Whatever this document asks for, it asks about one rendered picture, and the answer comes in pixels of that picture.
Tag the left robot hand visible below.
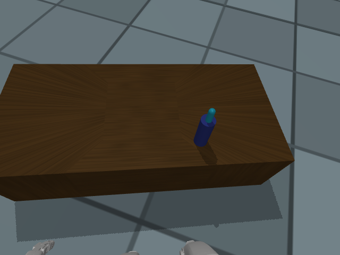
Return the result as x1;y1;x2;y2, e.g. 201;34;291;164
25;240;55;255

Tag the bottle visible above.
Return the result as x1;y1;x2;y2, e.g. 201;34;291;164
194;108;216;147

